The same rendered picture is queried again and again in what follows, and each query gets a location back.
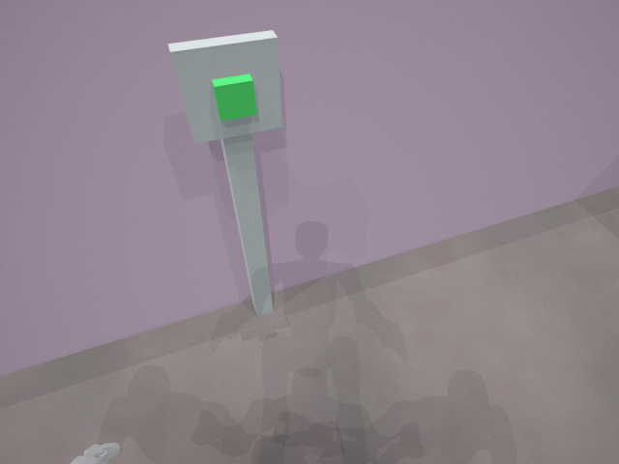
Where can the robot left hand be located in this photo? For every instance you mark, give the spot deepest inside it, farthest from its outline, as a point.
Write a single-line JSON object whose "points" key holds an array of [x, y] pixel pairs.
{"points": [[98, 454]]}

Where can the panel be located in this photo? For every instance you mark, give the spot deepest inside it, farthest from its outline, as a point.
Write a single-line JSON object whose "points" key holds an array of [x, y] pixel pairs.
{"points": [[196, 63]]}

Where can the button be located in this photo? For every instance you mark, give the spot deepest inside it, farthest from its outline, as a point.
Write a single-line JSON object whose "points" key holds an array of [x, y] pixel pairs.
{"points": [[234, 96]]}

